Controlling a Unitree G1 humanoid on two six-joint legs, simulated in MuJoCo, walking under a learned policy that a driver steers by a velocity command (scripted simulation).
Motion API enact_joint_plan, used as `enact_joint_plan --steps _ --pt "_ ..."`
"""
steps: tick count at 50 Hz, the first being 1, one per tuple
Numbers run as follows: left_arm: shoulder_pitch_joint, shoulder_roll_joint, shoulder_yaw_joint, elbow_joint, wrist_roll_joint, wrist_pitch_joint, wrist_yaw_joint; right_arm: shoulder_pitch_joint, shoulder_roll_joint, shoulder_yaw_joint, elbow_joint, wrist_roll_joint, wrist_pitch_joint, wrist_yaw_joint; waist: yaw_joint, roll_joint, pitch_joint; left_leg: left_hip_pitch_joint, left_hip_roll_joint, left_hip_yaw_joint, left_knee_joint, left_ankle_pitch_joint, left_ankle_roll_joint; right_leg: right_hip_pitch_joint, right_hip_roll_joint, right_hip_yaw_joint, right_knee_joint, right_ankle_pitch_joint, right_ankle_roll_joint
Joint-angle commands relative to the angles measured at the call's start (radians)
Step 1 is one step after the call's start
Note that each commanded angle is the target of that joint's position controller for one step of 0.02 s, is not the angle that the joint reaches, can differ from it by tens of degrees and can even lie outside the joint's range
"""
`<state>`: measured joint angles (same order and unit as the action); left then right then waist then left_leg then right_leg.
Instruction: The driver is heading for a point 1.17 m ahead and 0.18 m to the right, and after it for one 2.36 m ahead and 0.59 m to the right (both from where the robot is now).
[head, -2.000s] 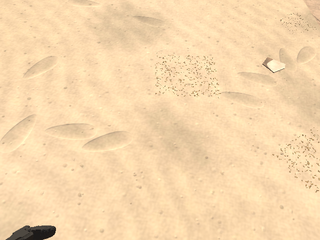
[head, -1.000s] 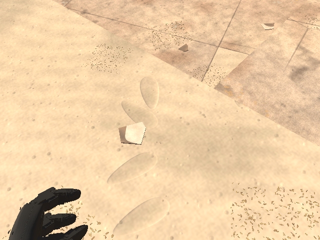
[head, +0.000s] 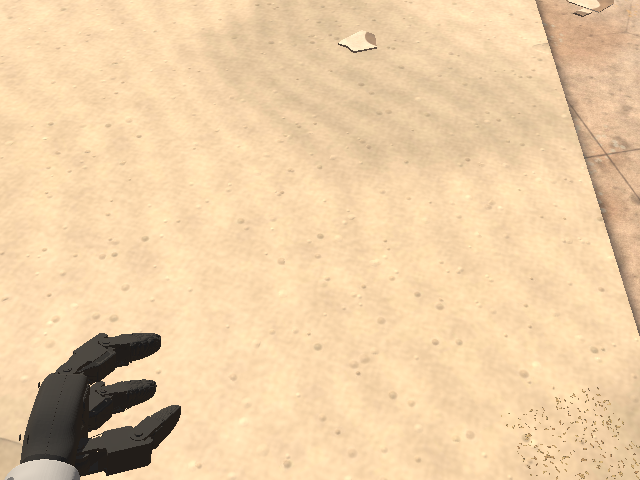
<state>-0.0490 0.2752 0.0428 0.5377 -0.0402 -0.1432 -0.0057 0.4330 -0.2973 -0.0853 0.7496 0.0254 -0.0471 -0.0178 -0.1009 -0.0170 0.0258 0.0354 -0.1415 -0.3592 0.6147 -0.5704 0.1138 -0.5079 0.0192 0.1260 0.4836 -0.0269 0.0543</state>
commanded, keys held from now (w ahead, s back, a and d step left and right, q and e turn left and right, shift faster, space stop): w+q+shift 0.12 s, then w+e+shift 0.46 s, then e+shift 0.42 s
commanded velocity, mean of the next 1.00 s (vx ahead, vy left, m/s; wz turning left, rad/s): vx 0.78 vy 0.00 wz -0.30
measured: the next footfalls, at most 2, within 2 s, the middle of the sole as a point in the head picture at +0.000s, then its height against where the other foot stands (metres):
left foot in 0.48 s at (198, 446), level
right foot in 0.86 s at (311, 307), level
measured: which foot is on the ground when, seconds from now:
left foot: down 0.00-0.00, up 0.02-0.46, down 0.48-0.86, up 0.88-1.00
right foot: down 0.00-0.46, up 0.48-0.84, down 0.86-1.00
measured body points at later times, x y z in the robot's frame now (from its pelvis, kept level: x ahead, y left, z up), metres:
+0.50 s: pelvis +0.40 +0.04 +0.00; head +0.44 +0.05 +0.45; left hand +0.28 +0.27 -0.13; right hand +0.71 -0.12 -0.03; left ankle +0.52 +0.18 -0.71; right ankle +0.17 -0.16 -0.67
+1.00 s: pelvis +0.74 +0.01 +0.01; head +0.79 -0.02 +0.45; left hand +0.97 +0.24 -0.08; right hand +0.84 -0.30 -0.09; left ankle +0.73 +0.20 -0.61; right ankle +0.83 -0.06 -0.71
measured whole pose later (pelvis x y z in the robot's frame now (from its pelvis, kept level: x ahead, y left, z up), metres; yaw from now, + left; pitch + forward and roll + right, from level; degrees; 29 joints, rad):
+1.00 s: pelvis +0.74 +0.01 +0.01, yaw -22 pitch -1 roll +2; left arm 0.22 0.34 0.07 0.62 -0.01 -0.01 -0.05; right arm 0.04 -0.29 -0.03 0.68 0.00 -0.06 -0.01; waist 0.03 0.01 0.15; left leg -0.45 -0.03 -0.12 1.30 -0.47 -0.04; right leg -0.47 0.15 0.02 0.61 -0.12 -0.14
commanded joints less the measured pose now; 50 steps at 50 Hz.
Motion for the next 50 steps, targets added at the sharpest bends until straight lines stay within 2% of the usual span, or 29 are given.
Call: enact_joint_plan --steps 1,2,3,4,5,6,9,13,17,21,23,24,25,26,27,28,29,31,35,38,41,42,43,44,45,46,47,48,50 --pt "0.501 0.298 0.098 0.048 0.047 -0.001 0.005 0.107 0.091 0.041 -0.135 0.018 -0.011 0.021 0.149 -0.409 -0.502 -0.717 -0.018 0.071 0.75 -0.043 -0.054 1.112 -0.421 0.704 -0.086 -0.617 -0.244" --pt "0.446 0.217 0.086 0.036 0.05 0.004 -0.01 0.068 -0.002 0.047 -0.125 0.066 -0.005 0.007 0.175 -0.439 -0.408 -0.876 0.109 0.143 0.869 0.069 -0.054 1.034 -0.448 0.882 -0.202 -0.95 -0.245" --pt "0.382 0.137 0.072 0.021 0.038 0.015 -0.001 -0.074 -0.088 0.03 -0.134 0.039 0.0 0.004 0.217 -0.271 -0.239 -0.906 0.14 0.197 0.879 0.167 -0.058 0.878 -0.391 0.694 -0.219 -0.848 -0.208" --pt "0.362 0.128 0.066 0.044 0.045 0.028 0.004 -0.155 -0.114 0.021 -0.145 0.009 0.002 0.006 0.212 -0.082 -0.145 -0.868 0.174 0.227 0.842 0.219 -0.058 0.737 -0.347 0.519 -0.217 -0.634 -0.182" --pt "0.356 0.129 0.064 0.07 0.054 0.034 0.005 -0.219 -0.103 0.019 -0.168 -0.014 -0.001 0.012 0.199 -0.009 -0.069 -0.835 0.208 0.234 0.788 0.245 -0.053 0.619 -0.308 0.388 -0.218 -0.466 -0.173" --pt "0.337 0.114 0.057 0.091 0.062 0.029 0.009 -0.215 -0.084 0.017 -0.178 -0.003 0.004 0.022 0.162 -0.032 -0.03 -0.794 0.248 0.221 0.75 0.27 -0.049 0.532 -0.287 0.297 -0.232 -0.37 -0.171" --pt "0.377 0.037 0.028 0.17 0.037 0.016 -0.018 -0.212 0.005 0.043 -0.185 0.019 0.008 0.029 0.116 -0.052 0.019 -0.774 0.254 0.212 0.678 0.238 -0.03 0.415 -0.239 0.205 -0.288 -0.331 -0.209" --pt "0.388 0.116 0.036 0.195 0.029 0.016 -0.015 -0.326 -0.019 0.056 -0.22 -0.013 -0.02 0.044 0.08 0.004 0.126 -0.894 0.275 0.245 0.434 0.443 -0.065 0.37 -0.256 0.167 -0.38 -0.226 -0.285" --pt "0.504 0.156 0.037 0.232 0.005 0.018 0.001 -0.535 -0.016 0.07 -0.275 -0.019 -0.066 0.077 0.161 0.021 0.151 -0.651 0.22 0.323 0.106 0.66 -0.102 0.305 -0.224 0.05 -0.452 -0.077 -0.255" --pt "0.572 0.183 0.028 0.277 0.008 0.05 0.009 -0.513 -0.088 0.031 -0.276 -0.001 -0.085 0.077 0.117 -0.093 0.057 -0.435 0.137 0.343 -0.059 0.567 -0.084 0.475 -0.252 0.026 -0.282 0.327 -0.207" --pt "0.546 0.21 0.026 0.281 0.032 0.064 0.011 -0.214 -0.165 -0.016 -0.218 0.007 -0.074 0.05 -0.075 -0.167 -0.145 -0.001 0.13 0.359 -0.027 0.476 -0.05 0.341 -0.197 -0.025 0.13 0.554 -0.152" --pt "0.536 0.135 0.002 0.24 0.066 0.059 0.015 0.018 -0.238 -0.038 -0.176 -0.007 -0.057 0.025 -0.155 -0.059 -0.332 0.355 0.353 0.13 0.036 0.301 -0.022 0.083 -0.14 -0.026 0.491 0.238 -0.12" --pt "0.701 -0.051 -0.043 0.206 0.013 0.037 0.01 0.054 -0.308 -0.043 -0.145 -0.04 -0.061 0.043 -0.023 0.323 -0.571 0.568 0.58 -0.412 -0.175 -0.144 0.121 -0.164 -0.026 0.021 0.824 -0.45 -0.103" --pt "0.582 0.051 -0.018 0.202 -0.037 0.032 0.018 0.05 -0.199 -0.024 -0.129 -0.032 -0.061 0.045 -0.059 0.296 -0.454 0.466 0.55 -0.502 -0.341 -0.256 0.097 -0.281 -0.057 0.045 0.942 -0.418 -0.109" --pt "0.448 0.091 -0.001 0.17 -0.048 0.036 0.026 0.001 -0.138 -0.008 -0.104 -0.019 -0.063 0.039 -0.063 0.235 -0.241 0.335 0.528 -0.319 -0.339 -0.117 0.066 -0.378 -0.091 0.001 0.973 -0.354 -0.108" --pt "0.393 0.084 -0.002 0.16 -0.027 0.042 0.028 -0.055 -0.101 0.002 -0.09 -0.025 -0.064 0.037 -0.03 0.121 -0.146 0.183 0.503 -0.166 -0.332 0.076 0.057 -0.354 -0.139 -0.014 0.936 -0.29 -0.107" --pt "0.37 0.073 0.005 0.156 -0.005 0.054 0.022 -0.104 -0.061 0.009 -0.076 -0.042 -0.066 0.038 0.015 0.1 -0.077 0.04 0.461 -0.041 -0.35 0.201 0.053 -0.297 -0.169 -0.017 0.887 -0.251 -0.105" --pt "0.387 0.034 0.012 0.151 -0.012 0.101 0.006 -0.217 0.007 0.02 -0.06 -0.056 -0.068 0.034 0.101 0.139 0.003 -0.136 0.432 0.174 -0.378 0.523 0.044 -0.189 -0.204 -0.012 0.829 -0.268 -0.082" --pt "0.325 0.012 0.003 0.094 0.022 0.131 -0.014 -0.385 -0.076 -0.003 -0.068 -0.029 -0.076 0.01 0.173 0.11 0.111 -0.332 0.398 0.452 -0.435 0.824 0.018 -0.108 -0.195 -0.081 0.504 -0.118 -0.044" --pt "0.321 0.065 0.022 0.107 0.037 0.13 -0.058 -0.358 -0.162 -0.027 -0.058 -0.003 -0.074 -0.009 0.16 0.07 0.012 -0.263 0.347 0.561 -0.369 0.888 -0.022 0.109 -0.094 -0.186 0.258 0.164 -0.068" --pt "0.462 0.178 0.073 0.125 0.032 0.152 -0.062 -0.37 -0.226 -0.046 -0.069 0.029 -0.053 -0.006 0.255 0.087 -0.096 -0.156 0.359 0.565 -0.081 1.186 -0.056 0.299 0.008 -0.252 0.242 0.06 -0.134" --pt "0.593 0.241 0.107 0.153 0.03 0.158 -0.052 -0.38 -0.217 -0.044 -0.075 0.029 -0.042 0.0 0.328 0.059 -0.159 -0.223 0.346 0.557 0.147 1.156 -0.08 0.491 0.04 -0.248 0.218 0.067 -0.171" --pt "0.615 0.272 0.121 0.168 0.021 0.163 -0.033 -0.352 -0.14 -0.022 -0.064 0.013 -0.039 0.01 0.33 -0.074 -0.117 -0.375 0.261 0.531 0.433 0.586 -0.136 0.606 0.02 -0.164 0.148 0.141 -0.198" --pt "0.468 0.335 0.111 0.121 0.022 0.159 -0.017 -0.279 -0.016 0.011 -0.079 -0.05 -0.04 0.025 0.178 -0.417 -0.023 -0.601 0.068 0.497 0.851 -0.16 -0.183 0.585 -0.08 0.117 0.126 0.739 -0.286" --pt "0.356 0.367 0.094 0.01 0.077 0.119 -0.034 -0.026 -0.077 0.019 -0.095 -0.028 -0.05 0.033 0.051 -0.384 -0.341 -0.703 0.028 0.243 0.984 -0.141 -0.185 0.724 -0.332 0.674 -0.077 0.506 -0.495" --pt "0.301 0.316 0.096 -0.039 0.057 0.11 -0.054 -0.111 -0.188 0.001 -0.094 -0.015 -0.047 0.032 0.104 -0.15 -0.36 -0.69 0.067 0.195 0.937 -0.044 -0.158 0.689 -0.319 0.724 -0.183 0.13 -0.469" --pt "0.282 0.281 0.091 -0.031 0.031 0.102 -0.056 -0.226 -0.2 -0.004 -0.117 -0.012 -0.038 0.021 0.105 -0.026 -0.214 -0.741 0.093 0.206 0.825 0.054 -0.144 0.568 -0.266 0.635 -0.196 -0.062 -0.414" --pt "0.254 0.247 0.082 -0.026 0.015 0.1 -0.049 -0.27 -0.179 0.0 -0.112 -0.032 -0.024 0.002 0.088 0.057 -0.174 -0.716 0.134 0.193 0.739 0.11 -0.142 0.479 -0.226 0.575 -0.182 -0.115 -0.366" --pt "0.22 0.237 0.081 -0.039 0.035 0.111 -0.022 -0.301 -0.181 -0.003 -0.111 -0.041 0.0 -0.006 0.068 0.023 -0.136 -0.614 0.146 0.177 0.608 0.147 -0.146 0.326 -0.167 0.459 -0.17 0.065 -0.331"
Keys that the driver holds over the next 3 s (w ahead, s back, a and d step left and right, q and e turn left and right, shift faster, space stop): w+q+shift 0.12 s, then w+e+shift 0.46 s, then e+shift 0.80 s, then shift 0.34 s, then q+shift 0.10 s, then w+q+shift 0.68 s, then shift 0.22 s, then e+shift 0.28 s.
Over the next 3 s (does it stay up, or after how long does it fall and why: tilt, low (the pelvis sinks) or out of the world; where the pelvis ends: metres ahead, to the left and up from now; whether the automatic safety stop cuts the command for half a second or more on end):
stays up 1.54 -0.17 0.02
